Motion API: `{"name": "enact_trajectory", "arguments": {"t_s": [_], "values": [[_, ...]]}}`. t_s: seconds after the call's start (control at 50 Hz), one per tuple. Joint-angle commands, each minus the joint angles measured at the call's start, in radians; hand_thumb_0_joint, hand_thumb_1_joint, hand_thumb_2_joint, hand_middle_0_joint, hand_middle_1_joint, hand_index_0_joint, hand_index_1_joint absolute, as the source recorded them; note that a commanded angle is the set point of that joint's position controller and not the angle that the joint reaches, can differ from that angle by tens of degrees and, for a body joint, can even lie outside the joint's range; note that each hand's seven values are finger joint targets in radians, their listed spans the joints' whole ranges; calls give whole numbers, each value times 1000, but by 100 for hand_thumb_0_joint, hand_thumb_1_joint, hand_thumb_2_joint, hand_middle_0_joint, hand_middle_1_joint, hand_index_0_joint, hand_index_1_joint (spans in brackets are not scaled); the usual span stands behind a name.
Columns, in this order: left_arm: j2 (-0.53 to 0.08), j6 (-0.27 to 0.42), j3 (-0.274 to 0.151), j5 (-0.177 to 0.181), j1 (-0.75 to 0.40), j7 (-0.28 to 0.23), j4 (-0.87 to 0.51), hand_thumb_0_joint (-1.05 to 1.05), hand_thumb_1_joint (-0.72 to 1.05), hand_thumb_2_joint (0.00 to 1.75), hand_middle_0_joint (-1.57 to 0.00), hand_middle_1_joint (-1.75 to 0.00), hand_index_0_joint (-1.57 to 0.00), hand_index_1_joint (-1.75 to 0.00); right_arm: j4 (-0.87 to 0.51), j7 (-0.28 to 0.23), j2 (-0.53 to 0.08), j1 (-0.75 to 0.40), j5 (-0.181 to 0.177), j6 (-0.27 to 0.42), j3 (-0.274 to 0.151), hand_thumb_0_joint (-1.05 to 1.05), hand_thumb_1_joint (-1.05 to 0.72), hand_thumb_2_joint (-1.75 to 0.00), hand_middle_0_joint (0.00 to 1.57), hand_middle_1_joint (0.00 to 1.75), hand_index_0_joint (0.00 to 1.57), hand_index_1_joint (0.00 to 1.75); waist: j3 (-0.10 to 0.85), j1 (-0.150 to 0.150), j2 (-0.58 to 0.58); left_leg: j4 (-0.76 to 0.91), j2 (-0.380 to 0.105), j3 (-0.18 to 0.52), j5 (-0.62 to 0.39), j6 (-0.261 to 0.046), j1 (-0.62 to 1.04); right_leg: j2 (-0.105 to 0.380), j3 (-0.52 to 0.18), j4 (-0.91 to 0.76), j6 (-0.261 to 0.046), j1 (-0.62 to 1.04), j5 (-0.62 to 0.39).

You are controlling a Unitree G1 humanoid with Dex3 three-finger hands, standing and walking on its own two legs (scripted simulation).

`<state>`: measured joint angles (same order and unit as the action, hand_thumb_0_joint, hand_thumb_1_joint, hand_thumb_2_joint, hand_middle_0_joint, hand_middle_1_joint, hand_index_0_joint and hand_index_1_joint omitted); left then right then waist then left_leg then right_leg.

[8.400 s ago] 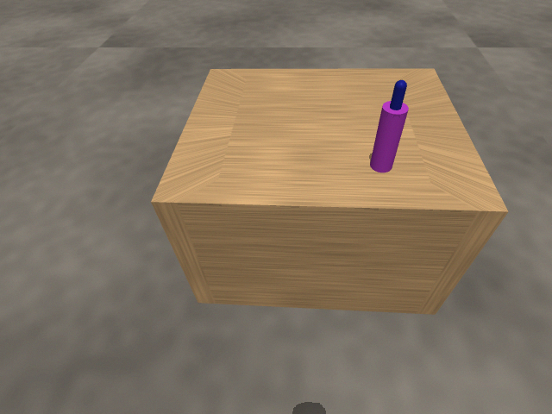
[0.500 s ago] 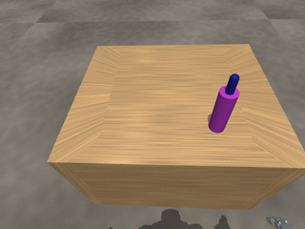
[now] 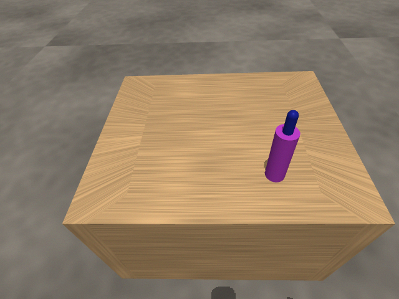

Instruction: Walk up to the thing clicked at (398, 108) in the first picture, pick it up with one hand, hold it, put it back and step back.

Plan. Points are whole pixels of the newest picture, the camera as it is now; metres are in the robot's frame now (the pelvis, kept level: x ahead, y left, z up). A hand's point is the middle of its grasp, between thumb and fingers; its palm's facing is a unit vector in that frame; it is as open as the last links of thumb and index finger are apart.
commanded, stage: walk up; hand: right
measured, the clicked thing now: (283, 147) +0.52 -0.20 -0.05
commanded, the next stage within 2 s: stand in 0.60 s
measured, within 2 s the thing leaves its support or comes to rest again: neither
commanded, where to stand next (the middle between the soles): +0.05 +0.00 m, yaw -2 degrees
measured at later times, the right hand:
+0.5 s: hand out of the picture +0.08 -0.25 -0.15, palm faces +0.01 +0.95 -0.33, open 7.3 cm
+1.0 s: hand out of the picture +0.10 -0.26 -0.15, palm faces -0.01 +0.94 -0.34, open 7.3 cm
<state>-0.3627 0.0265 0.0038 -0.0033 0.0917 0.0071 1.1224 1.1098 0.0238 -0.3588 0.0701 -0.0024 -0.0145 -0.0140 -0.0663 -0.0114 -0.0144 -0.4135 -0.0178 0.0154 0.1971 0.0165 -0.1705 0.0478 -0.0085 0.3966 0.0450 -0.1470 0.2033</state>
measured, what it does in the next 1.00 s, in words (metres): stands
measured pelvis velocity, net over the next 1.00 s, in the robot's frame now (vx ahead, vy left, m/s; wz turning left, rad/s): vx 0.02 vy -0.01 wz -0.01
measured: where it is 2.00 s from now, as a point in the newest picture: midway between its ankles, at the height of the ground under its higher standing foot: outside the picture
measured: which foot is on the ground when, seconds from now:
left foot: down 0.00-1.00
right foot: down 0.00-1.00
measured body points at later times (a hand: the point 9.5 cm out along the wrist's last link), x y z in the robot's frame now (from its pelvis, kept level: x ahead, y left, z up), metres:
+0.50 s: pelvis +0.01 +0.00 +0.00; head +0.02 +0.00 +0.45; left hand +0.10 +0.30 -0.13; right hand +0.08 -0.30 -0.13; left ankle +0.02 +0.13 -0.74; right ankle +0.01 -0.15 -0.74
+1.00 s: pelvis +0.02 -0.01 +0.00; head +0.03 -0.01 +0.45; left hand +0.09 +0.30 -0.13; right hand +0.10 -0.31 -0.13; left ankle +0.02 +0.13 -0.74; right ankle +0.01 -0.15 -0.74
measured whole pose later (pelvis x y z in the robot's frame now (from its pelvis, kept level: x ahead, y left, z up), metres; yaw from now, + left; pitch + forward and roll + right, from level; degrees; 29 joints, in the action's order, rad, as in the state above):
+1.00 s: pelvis +0.02 -0.01 +0.00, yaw -1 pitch -2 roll +0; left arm -0.35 0.01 0.00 -0.01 0.11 0.01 1.13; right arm 1.13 0.01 -0.36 0.08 0.00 0.00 -0.01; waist -0.05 0.00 0.00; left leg -0.34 -0.03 0.01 0.18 0.03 -0.12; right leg 0.04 -0.01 0.33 0.04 -0.10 0.19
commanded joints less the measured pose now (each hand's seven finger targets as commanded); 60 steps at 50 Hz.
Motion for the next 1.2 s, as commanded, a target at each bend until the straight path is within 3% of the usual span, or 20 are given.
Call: {"name": "enact_trajectory", "arguments": {"t_s": [0.0,0.28,0.56,0.62,0.74,0.86,0.94,1.18], "values": [[-229,21,-50,-4,-61,-19,-53,0,90,90,-20,-30,-20,-30,-46,-13,-210,-53,2,27,-49,0,-90,-90,20,30,20,30,105,10,27,86,-90,70,-93,-43,53,87,-71,-92,-64,7,-115],[-218,11,-50,-6,-62,-19,-40,0,90,90,-20,-30,-20,-30,-34,-16,-211,-53,6,25,-49,0,-90,-90,20,30,20,30,82,5,-2,122,-96,70,-70,-40,43,76,-67,-104,-55,11,-110],[-212,8,-51,-7,-65,-20,-44,0,90,90,-20,-30,-20,-30,-37,-18,-208,-33,6,24,-52,0,-90,-90,20,30,20,30,104,12,10,115,-97,62,-135,-41,59,77,-59,-90,-52,32,-167],[-200,3,-44,-6,-38,-16,-36,0,90,90,-20,-30,-20,-30,-33,-21,-218,-43,14,39,-46,0,-90,-90,20,30,20,30,83,6,16,135,-113,83,-124,-34,51,74,-63,-102,-45,25,-100],[-210,4,-45,-5,-37,-13,-43,0,90,90,-20,-30,-20,-30,-31,-24,-208,-33,10,45,-38,0,-90,-90,20,30,20,30,107,14,9,124,-112,68,-202,-31,70,83,-68,-102,-50,54,-185],[-212,4,-45,-6,-25,-13,-49,0,90,90,-20,-30,-20,-30,-33,-25,-211,-35,10,43,-36,0,-90,-90,20,30,20,30,95,15,8,119,-110,62,-159,-27,84,83,-72,-118,-52,26,-148],[-213,7,-44,-7,-23,-14,-51,0,90,90,-20,-30,-20,-30,-36,-25,-209,-32,9,43,-34,0,-90,-90,20,30,20,30,112,17,17,110,-112,58,-213,-29,88,86,-68,-107,-49,53,-221],[-212,1,-48,-7,-11,-13,-50,0,90,90,-20,-30,-20,-30,-38,-27,-211,-22,8,41,-29,0,-90,-90,20,30,20,30,76,11,8,131,-112,64,-147,-28,65,80,-66,-120,-53,46,-145]]}}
